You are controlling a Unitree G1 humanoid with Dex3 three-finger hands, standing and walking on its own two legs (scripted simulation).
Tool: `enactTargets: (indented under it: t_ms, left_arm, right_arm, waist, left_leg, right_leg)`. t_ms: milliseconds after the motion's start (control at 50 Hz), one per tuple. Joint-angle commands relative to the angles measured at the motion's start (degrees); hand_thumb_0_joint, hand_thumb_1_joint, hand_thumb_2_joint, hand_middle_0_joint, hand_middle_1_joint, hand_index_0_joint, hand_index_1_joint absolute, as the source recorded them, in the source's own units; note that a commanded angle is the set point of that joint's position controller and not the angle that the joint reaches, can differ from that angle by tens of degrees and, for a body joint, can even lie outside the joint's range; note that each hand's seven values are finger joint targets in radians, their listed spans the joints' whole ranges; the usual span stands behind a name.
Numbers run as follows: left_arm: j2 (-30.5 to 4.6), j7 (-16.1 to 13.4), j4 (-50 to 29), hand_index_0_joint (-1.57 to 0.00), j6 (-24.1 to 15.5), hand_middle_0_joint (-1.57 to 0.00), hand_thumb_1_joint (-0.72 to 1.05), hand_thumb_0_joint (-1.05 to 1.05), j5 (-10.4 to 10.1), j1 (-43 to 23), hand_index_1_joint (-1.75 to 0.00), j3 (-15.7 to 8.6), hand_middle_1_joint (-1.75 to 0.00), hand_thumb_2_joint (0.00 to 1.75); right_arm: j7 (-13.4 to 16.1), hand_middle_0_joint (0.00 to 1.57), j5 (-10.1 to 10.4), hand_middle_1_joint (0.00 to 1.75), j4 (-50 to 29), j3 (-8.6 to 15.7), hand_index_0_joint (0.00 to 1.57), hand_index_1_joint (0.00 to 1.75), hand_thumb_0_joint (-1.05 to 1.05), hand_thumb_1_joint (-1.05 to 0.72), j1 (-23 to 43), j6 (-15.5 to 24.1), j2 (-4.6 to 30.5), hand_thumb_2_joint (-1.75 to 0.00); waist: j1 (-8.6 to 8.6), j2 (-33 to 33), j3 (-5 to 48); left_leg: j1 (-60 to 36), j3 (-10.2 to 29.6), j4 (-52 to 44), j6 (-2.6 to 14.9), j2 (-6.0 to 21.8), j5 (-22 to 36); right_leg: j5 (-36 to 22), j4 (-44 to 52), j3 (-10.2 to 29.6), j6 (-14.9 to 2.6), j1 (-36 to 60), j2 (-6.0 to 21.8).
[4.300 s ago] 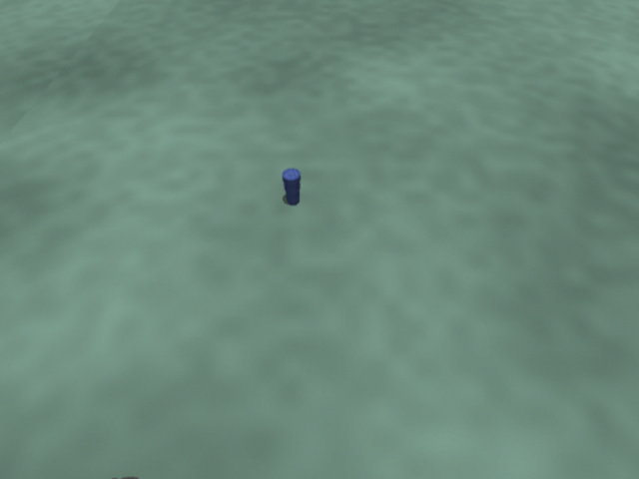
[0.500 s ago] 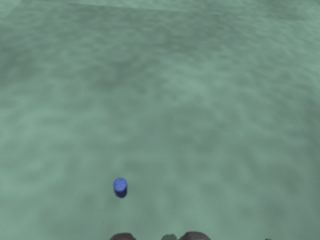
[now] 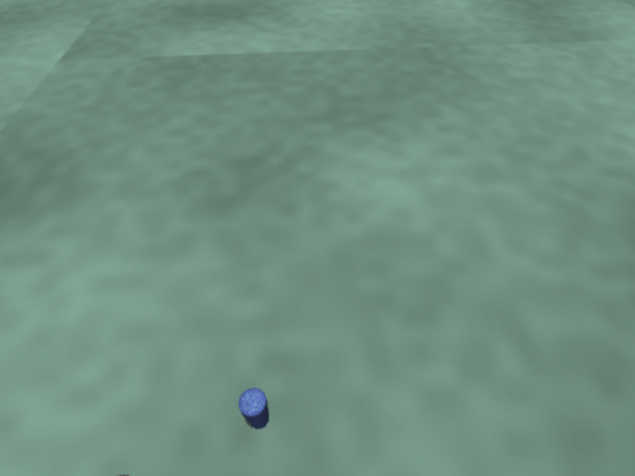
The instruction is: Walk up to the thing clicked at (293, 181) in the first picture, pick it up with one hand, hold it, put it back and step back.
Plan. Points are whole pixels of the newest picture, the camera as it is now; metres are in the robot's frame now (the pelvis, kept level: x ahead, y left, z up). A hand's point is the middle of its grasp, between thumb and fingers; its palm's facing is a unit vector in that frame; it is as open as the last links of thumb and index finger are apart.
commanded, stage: walk up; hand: left
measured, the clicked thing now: (256, 411) +0.40 +0.21 -0.69
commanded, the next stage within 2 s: stand in 1.00 s
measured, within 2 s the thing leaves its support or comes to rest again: neither
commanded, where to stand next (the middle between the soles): +0.06 -0.01 m, yaw +2 degrees
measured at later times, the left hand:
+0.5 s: hand out of the picture +0.09 +0.24 -0.15, palm faces -0.03 -0.94 -0.33, open 7.4 cm
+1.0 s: hand out of the picture +0.11 +0.24 -0.15, palm faces -0.02 -0.94 -0.33, open 7.4 cm
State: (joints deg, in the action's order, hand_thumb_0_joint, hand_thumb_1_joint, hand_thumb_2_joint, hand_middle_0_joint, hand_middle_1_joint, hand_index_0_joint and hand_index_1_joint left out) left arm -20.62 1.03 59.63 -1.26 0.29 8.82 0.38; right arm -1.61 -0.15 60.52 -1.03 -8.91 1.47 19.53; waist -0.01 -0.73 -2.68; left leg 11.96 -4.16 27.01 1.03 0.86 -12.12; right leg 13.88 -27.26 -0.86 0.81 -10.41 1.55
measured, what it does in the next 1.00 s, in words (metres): stands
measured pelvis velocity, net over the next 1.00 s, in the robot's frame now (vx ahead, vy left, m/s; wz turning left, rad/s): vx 0.03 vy -0.01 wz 0.00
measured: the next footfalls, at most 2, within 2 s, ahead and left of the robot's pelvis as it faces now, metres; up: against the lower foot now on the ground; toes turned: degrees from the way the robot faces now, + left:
none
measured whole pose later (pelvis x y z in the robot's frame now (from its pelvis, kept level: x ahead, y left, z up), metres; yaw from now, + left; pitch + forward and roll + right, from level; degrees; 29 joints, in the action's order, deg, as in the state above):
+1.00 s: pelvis +0.03 -0.01 +0.01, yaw +0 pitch -2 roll +0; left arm -19.4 0.6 66.2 -0.4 0.8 4.6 -0.4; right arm -0.4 -0.7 66.3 0.1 -4.6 1.1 19.8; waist 0.2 0.0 -2.1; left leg 6.2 -3.8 18.0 0.0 1.2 -9.9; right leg 11.4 -17.4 -1.3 0.4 -4.2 0.8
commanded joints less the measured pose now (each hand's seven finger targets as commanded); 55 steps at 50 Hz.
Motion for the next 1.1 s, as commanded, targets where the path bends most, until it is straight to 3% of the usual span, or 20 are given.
enactTargets:
  t_ms: [0,80,180,300,760,960,1000,1080]
  left_arm:
    - [-12.0,-1.0,-1.4,-0.20,-1.0,-0.20,0.90,0.00,-0.6,-2.2,-0.30,-2.8,-0.30,0.90]
    - [-12.0,-1.0,0.1,-0.20,-0.7,-0.20,0.90,0.00,-0.4,-4.1,-0.30,-2.6,-0.30,0.90]
    - [-11.3,-0.9,1.7,-0.20,-0.5,-0.20,0.90,0.00,-0.3,-5.2,-0.30,-2.4,-0.30,0.90]
    - [-11.4,-0.9,2.4,-0.20,-0.6,-0.20,0.90,0.00,0.1,-7.2,-0.30,-2.5,-0.30,0.90]
    - [-11.0,-1.3,4.2,-0.20,-0.2,-0.20,0.90,0.00,0.2,-6.2,-0.30,-3.0,-0.30,0.90]
    - [-10.8,-1.4,3.3,-0.20,-0.2,-0.20,0.90,0.00,0.3,-6.0,-0.30,-3.1,-0.30,0.90]
    - [-11.0,-1.8,3.1,-0.20,-0.5,-0.20,0.90,0.00,0.1,-6.8,-0.30,-2.9,-0.30,0.90]
    - [-10.9,-1.8,3.0,-0.20,-0.5,-0.20,0.90,0.00,0.0,-6.4,-0.30,-2.9,-0.30,0.90]
  right_arm:
    - [1.5,0.20,0.2,0.30,-1.2,3.1,0.20,0.30,0.00,-0.90,3.3,2.0,14.0,-0.90]
    - [1.8,0.20,0.1,0.30,0.2,3.1,0.20,0.30,0.00,-0.90,4.6,2.0,13.5,-0.90]
    - [1.8,0.20,-0.1,0.30,1.5,3.0,0.20,0.30,0.00,-0.90,5.7,1.7,12.9,-0.90]
    - [1.8,0.20,-0.3,0.30,2.4,3.0,0.20,0.30,0.00,-0.90,6.1,1.5,13.0,-0.90]
    - [2.2,0.20,-0.2,0.30,3.2,3.2,0.20,0.30,0.00,-0.90,6.6,1.1,12.5,-0.90]
    - [2.2,0.20,-0.4,0.30,2.5,3.3,0.20,0.30,0.00,-0.90,7.1,0.8,12.3,-0.90]
    - [2.4,0.20,-0.2,0.30,2.4,3.2,0.20,0.30,0.00,-0.90,7.8,0.6,12.3,-0.90]
    - [2.4,0.20,-0.3,0.30,2.6,3.1,0.20,0.30,0.00,-0.90,7.6,0.7,12.4,-0.90]
  waist:
    - [-0.72,0.5,4.2]
    - [-0.44,-0.3,4.6]
    - [-0.42,-0.6,2.3]
    - [0.48,0.0,4.1]
    - [0.28,1.9,5.6]
    - [0.05,0.6,5.1]
    - [0.33,0.2,4.9]
    - [0.29,-0.1,6.1]
  left_leg:
    - [-2.2,8.9,-8.2,1.20,7.6,6.7]
    - [-3.2,7.9,-9.2,0.90,7.5,8.0]
    - [-2.5,8.2,-11.2,0.59,7.3,4.6]
    - [-4.8,7.2,-10.8,0.27,6.9,4.4]
    - [-8.9,6.6,-10.4,0.29,7.3,12.9]
    - [-8.6,6.0,-10.4,0.16,7.2,13.0]
    - [-8.5,6.7,-10.8,-0.45,8.1,17.9]
    - [-9.4,6.5,-11.0,-0.50,8.2,18.2]
  right_leg:
    - [-7.4,6.8,5.5,-3.34,2.1,5.3]
    - [-9.1,7.9,5.1,-2.94,3.3,5.5]
    - [-6.3,10.1,5.0,-2.43,2.7,5.1]
    - [-6.4,11.8,5.4,-2.33,2.7,5.6]
    - [-13.1,12.1,4.3,-1.61,4.6,5.7]
    - [-14.0,12.3,4.2,-1.58,4.8,5.6]
    - [-17.6,12.2,4.7,-1.55,5.6,6.8]
    - [-17.8,12.2,4.5,-1.49,6.8,6.8]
